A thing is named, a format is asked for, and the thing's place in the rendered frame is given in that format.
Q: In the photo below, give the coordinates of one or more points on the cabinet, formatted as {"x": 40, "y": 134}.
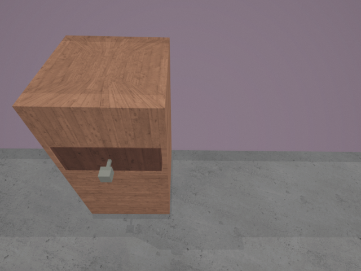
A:
{"x": 106, "y": 91}

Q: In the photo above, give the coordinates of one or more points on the handle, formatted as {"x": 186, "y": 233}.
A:
{"x": 106, "y": 173}

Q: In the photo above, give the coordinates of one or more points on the drawer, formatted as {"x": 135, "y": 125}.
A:
{"x": 123, "y": 158}

